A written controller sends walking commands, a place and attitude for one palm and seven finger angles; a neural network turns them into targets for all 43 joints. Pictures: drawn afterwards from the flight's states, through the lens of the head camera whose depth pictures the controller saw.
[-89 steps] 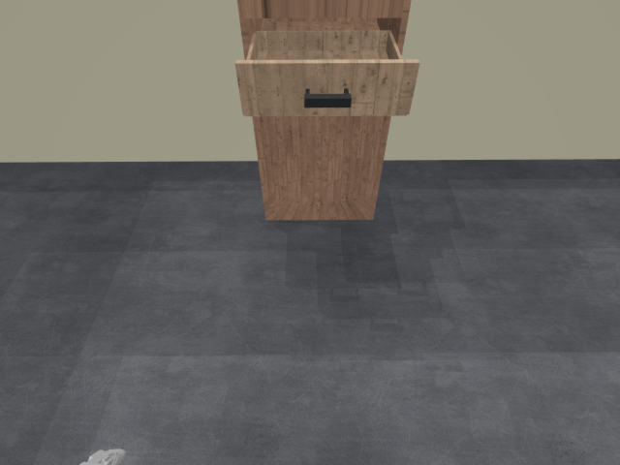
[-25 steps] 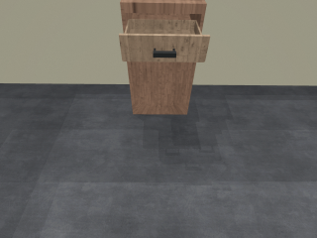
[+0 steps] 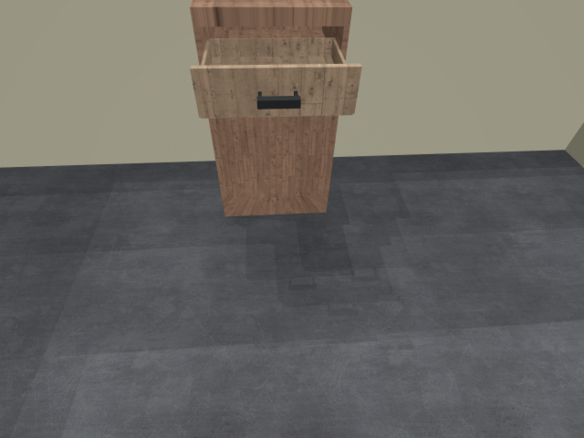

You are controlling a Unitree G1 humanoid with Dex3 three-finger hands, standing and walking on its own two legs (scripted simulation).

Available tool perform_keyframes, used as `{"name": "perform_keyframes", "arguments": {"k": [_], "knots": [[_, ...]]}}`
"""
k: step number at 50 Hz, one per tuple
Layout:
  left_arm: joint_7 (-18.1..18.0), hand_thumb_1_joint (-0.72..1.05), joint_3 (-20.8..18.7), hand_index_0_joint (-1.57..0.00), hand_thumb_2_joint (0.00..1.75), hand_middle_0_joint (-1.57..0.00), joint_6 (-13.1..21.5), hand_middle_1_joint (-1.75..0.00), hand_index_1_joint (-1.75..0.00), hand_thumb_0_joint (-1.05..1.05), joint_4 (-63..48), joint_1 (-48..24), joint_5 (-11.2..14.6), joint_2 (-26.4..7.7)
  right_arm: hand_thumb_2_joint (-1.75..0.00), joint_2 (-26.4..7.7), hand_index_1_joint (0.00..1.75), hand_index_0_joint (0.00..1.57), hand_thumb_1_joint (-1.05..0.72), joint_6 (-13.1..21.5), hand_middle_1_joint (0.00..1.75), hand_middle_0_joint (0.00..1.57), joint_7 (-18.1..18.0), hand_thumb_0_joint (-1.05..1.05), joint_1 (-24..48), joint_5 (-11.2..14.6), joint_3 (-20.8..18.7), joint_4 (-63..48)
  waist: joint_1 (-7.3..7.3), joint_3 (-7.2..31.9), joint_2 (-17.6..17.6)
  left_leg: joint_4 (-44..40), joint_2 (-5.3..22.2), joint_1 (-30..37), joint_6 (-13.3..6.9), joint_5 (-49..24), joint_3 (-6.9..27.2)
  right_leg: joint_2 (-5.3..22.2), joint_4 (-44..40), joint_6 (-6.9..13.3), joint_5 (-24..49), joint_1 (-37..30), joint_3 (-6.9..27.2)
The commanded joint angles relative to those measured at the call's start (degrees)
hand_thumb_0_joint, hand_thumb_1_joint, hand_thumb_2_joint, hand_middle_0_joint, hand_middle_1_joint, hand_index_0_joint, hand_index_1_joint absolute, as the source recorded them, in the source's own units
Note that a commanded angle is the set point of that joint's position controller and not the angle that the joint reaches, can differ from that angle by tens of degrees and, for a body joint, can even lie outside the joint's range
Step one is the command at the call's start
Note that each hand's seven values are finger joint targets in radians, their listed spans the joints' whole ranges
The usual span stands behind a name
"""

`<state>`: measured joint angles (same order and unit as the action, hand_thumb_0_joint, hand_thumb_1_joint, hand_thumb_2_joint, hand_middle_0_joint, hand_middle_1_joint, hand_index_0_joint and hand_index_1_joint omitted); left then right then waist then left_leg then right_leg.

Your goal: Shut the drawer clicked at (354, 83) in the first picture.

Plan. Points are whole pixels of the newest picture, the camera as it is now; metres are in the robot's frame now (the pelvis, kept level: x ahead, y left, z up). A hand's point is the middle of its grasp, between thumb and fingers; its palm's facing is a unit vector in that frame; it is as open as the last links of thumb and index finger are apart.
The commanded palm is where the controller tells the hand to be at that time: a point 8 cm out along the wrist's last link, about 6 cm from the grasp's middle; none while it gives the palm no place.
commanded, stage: walk to a spot facing it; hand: left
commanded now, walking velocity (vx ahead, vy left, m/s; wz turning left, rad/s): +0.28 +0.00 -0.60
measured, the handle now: (278, 98) +0.93 +0.11 +0.01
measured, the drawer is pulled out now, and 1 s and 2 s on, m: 0.30 0.30 0.30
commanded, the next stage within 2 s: none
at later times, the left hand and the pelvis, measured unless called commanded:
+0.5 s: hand out of the picture +0.13 +0.14 -0.15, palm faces -0.15 -0.97 -0.20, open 7.4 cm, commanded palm none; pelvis +0.13 -0.04 +0.01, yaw -15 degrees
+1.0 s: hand (279, 258) +0.52 +0.07 -0.15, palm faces -0.54 -0.81 -0.24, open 7.4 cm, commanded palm none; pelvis +0.31 -0.04 +0.00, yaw -35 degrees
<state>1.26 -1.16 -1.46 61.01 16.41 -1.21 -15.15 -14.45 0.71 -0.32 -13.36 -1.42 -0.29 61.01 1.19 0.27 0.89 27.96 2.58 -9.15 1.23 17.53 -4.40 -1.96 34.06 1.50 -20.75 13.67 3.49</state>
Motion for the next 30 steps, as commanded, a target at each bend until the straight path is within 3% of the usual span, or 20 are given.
{"name": "perform_keyframes", "arguments": {"k": [1, 2, 4, 5, 6, 7, 8, 9, 10, 11, 13, 15, 18, 22, 23, 27, 29, 30], "knots": [[0.7, 0.9, -2.5, -0.2, 0.9, -0.2, 1.95, -0.3, -0.3, 0.0, -9.33, -7.79, -0.06, -4.29, -0.9, -11.48, 0.3, 0.2, -0.9, 2.25, 0.3, 0.2, -0.97, 0.0, -6.28, 0.16, -4.4, -2.95, -3.9, -7.41, -9.37, -16.2, 20.61, 7.62, -12.63, 3.8, 16.96, 4.64, 15.38, -0.62, -8.42, 22.42, -3.38], [0.96, 0.9, -2.65, -0.2, 0.9, -0.2, 2.11, -0.3, -0.3, 0.0, -9.43, -7.38, -0.04, -2.87, -0.9, -10.76, 0.3, 0.2, -0.9, 2.52, 0.3, 0.2, -0.97, 0.0, -5.45, -0.07, -4.47, -3.04, -2.99, -7.24, -8.61, -14.97, 20.16, 6.76, -11.85, -1.29, 13.02, 5.84, 14.34, -0.83, -7.45, 20.75, -4.22], [1.39, 0.9, -2.79, -0.2, 0.9, -0.2, 2.24, -0.3, -0.3, 0.0, -8.32, -2.9, 0.09, -1.02, -0.9, -9.94, 0.3, 0.2, -0.9, 2.69, 0.3, 0.2, -1.01, 0.0, -2.71, -0.2, -4.47, -3.67, -0.55, -5.22, -9.71, -10.24, 17.51, 1.34, -8.67, -6.09, 4.86, 5.86, 6.89, -0.79, -3.64, 9.65, -7.03], [1.45, 0.9, -3.09, -0.2, 0.9, -0.2, 2.42, -0.3, -0.3, 0.0, -6.85, 1.83, -0.02, -0.8, -0.9, -9.49, 0.3, 0.2, -0.9, 2.56, 0.3, 0.2, -0.98, 0.0, -1.7, -0.12, -4.5, -3.83, 1.66, -3.48, -7.71, -4.14, 15.34, -2.41, -6.68, -4.52, 1.23, 4.16, 1.64, -0.6, 1.68, 1.31, -8.97], [1.14, 0.9, -3.65, -0.2, 0.9, -0.2, 2.78, -0.3, -0.3, 0.0, -4.4, 8.94, -0.22, -2.36, -0.9, -8.58, 0.3, 0.2, -0.9, 2.39, 0.3, 0.2, -0.68, 0.0, -0.92, 0.01, -4.35, -4.15, 4.78, -1.12, -1.49, 7.17, 11.63, -8.32, -4.33, -1.99, -3.07, 1.92, -3.9, 0.08, 5.58, -8.68, -10.2], [0.12, 0.9, -5.2, -0.2, 0.9, -0.2, 3.79, -0.3, -0.3, 0.0, -2.71, 16.06, -0.56, -8.93, -0.9, -4.68, 0.3, 0.2, -0.9, 2.38, 0.3, 0.2, 0.02, 0.0, -0.02, 0.8, -3.48, -6.48, 7.53, -0.29, 15.6, 27.07, 4.91, -24.14, -0.51, 9.33, -8.75, 14.98, -14.61, 5.51, -4.45, -18.39, 12.03], [-0.91, 0.9, -5.66, -0.2, 0.9, -0.2, 4.0, -0.3, -0.3, 0.0, -2.3, 20.16, 0.52, -12.08, -0.9, -3.39, 0.3, 0.2, -0.9, 2.77, 0.3, 0.2, 0.34, 0.0, 4.93, 0.66, -3.12, -9.94, 8.47, -0.54, 18.7, 38.97, 1.78, -33.03, 0.02, 18.03, -3.64, 24.71, -23.15, 11.09, -3.46, -17.75, 32.08], [-1.53, 0.9, -5.45, -0.2, 0.9, -0.2, 4.16, -0.3, -0.3, 0.0, -2.88, 17.96, 0.66, -10.36, -0.9, -4.54, 0.3, 0.2, -0.9, 2.81, 0.3, 0.2, 0.23, 0.0, 7.79, 0.64, -3.45, -10.02, 7.48, -3.04, 9.88, 43.17, 3.94, -34.8, -0.45, 11.65, 2.48, 23.68, -23.86, 12.68, -4.43, -13.93, 32.54], [-1.66, 0.9, -5.05, -0.2, 0.9, -0.2, 4.29, -0.3, -0.3, 0.0, -3.93, 13.54, 0.42, -8.76, -0.9, -3.79, 0.3, 0.2, -0.9, 2.8, 0.3, 0.2, 0.38, 0.0, 7.47, 0.55, -3.71, -9.61, 4.79, -4.93, 5.16, 44.41, 5.53, -34.81, -0.19, 6.51, 3.68, 22.54, -23.68, 12.89, -7.14, -10.22, 29.2], [-1.87, 0.9, -4.65, -0.2, 0.9, -0.2, 4.55, -0.3, -0.3, 0.0, -4.98, 10.36, 0.27, -6.7, -0.9, -3.47, 0.3, 0.2, -0.9, 2.69, 0.3, 0.2, 0.54, 0.0, 6.1, 0.14, -3.94, -8.64, 2.95, -4.95, 1.57, 42.89, 6.58, -32.84, 0.25, 2.93, 4.01, 20.87, -23.11, 12.31, -4.57, -8.02, 24.65], [-1.9, 0.9, -4.04, -0.2, 0.9, -0.2, 5.21, -0.3, -0.3, 0.0, -5.59, 8.58, -0.08, -4.3, -0.9, -1.99, 0.3, 0.2, -0.9, 2.14, 0.3, 0.2, 0.67, 0.0, 4.07, -0.19, -3.99, -7.57, 0.85, -4.67, 1.05, 39.81, 6.59, -29.76, 1.54, -0.81, 3.18, 17.89, -22.49, 10.87, 6.5, -4.69, 17.7], [-1.83, 0.9, -4.17, -0.2, 0.9, -0.2, 5.62, -0.3, -0.3, 0.0, -5.31, 8.47, -0.12, -4.35, -0.9, -1.1, 0.3, 0.2, -0.9, 1.55, 0.3, 0.2, 0.86, 0.0, 2.81, -0.1, -4.15, -7.74, -0.13, -3.34, 2.56, 36.87, 6.24, -29.28, 2.32, -3.2, 2.66, 15.78, -22.12, 10.32, 10.64, -4.88, 13.54], [-1.73, 0.9, -4.16, -0.2, 0.9, -0.2, 6.04, -0.3, -0.3, 0.0, -4.5, 10.66, 0.02, -4.06, -0.9, -0.3, 0.3, 0.2, -0.9, 1.49, 0.3, 0.2, 1.27, 0.0, 5.32, -0.07, -4.28, -9.35, 0.61, -3.26, 3.1, 34.0, 5.58, -31.95, 2.91, -6.58, 2.48, 13.95, -21.74, 9.92, 14.55, -7.71, 12.23], [-2.09, 0.9, -4.24, -0.2, 0.9, -0.2, 6.14, -0.3, -0.3, 0.0, -4.27, 12.01, -0.24, -4.21, -0.9, 0.17, 0.3, 0.2, -0.9, 1.92, 0.3, 0.2, 1.61, 0.0, 10.83, 0.12, -4.2, -12.71, 2.0, -4.07, 3.98, 27.7, 5.01, -33.75, 3.08, -7.21, 2.34, 13.8, -20.78, 10.26, 18.54, -10.72, 12.98], [-2.11, 0.9, -4.1, -0.2, 0.9, -0.2, 6.01, -0.3, -0.3, 0.0, -4.21, 12.57, -0.2, -4.14, -0.9, 0.23, 0.3, 0.2, -0.9, 1.98, 0.3, 0.2, 1.69, 0.0, 12.57, 0.16, -4.11, -13.51, 2.7, -4.52, 4.56, 26.0, 4.51, -32.97, 2.95, -7.53, 2.06, 13.45, -20.53, 9.98, 19.76, -10.46, 13.27], [-2.45, 0.9, -4.51, -0.2, 0.9, -0.2, 5.51, -0.3, -0.3, 0.0, -4.78, 11.65, -0.49, -5.06, -0.9, 0.85, 0.3, 0.2, -0.9, 2.59, 0.3, 0.2, 1.79, 0.0, 15.45, 0.51, -3.77, -15.77, 3.26, -5.08, 5.95, 15.52, 1.78, -24.66, 1.61, -5.02, 0.65, 12.8, -17.62, 8.87, 26.15, -9.57, 13.64], [-2.48, 0.9, -4.91, -0.2, 0.9, -0.2, 5.24, -0.3, -0.3, 0.0, -5.32, 9.88, -0.47, -5.88, -0.9, 0.08, 0.3, 0.2, -0.9, 3.04, 0.3, 0.2, 1.43, 0.0, 12.83, 0.73, -3.96, -15.72, 1.68, -4.41, 7.35, 9.59, 0.03, -16.3, 0.61, -3.62, 0.07, 12.29, -14.13, 8.2, 31.01, -7.69, 13.85], [-2.38, 0.9, -5.13, -0.2, 0.9, -0.2, 5.16, -0.3, -0.3, 0.0, -5.73, 8.89, -0.23, -6.09, -0.9, -0.8, 0.3, 0.2, -0.9, 3.26, 0.3, 0.2, 0.91, 0.0, 8.32, 0.6, -4.23, -14.62, -0.55, -2.6, 6.11, 5.05, -1.7, -8.69, 0.14, -5.08, -1.19, 10.28, -9.4, 7.15, 34.47, -5.6, 12.54]]}}
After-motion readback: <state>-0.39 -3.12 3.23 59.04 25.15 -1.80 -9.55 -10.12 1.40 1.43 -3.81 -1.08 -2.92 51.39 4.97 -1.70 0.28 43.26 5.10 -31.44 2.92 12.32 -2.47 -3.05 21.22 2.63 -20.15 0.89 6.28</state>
